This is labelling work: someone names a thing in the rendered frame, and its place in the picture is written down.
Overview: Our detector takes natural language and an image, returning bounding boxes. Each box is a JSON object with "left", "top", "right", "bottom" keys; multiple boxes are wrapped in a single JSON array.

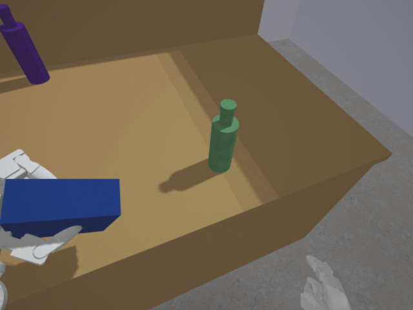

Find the right robot hand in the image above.
[{"left": 300, "top": 255, "right": 351, "bottom": 310}]

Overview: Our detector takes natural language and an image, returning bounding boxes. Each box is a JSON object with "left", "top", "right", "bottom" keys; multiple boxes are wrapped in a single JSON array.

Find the table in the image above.
[{"left": 0, "top": 0, "right": 392, "bottom": 310}]

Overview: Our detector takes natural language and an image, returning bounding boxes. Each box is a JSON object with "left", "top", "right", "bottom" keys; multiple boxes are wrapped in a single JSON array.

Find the sponge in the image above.
[{"left": 0, "top": 179, "right": 121, "bottom": 239}]

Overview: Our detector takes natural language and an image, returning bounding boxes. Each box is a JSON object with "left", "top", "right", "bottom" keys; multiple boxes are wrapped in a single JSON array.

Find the left robot hand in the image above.
[{"left": 0, "top": 149, "right": 82, "bottom": 265}]

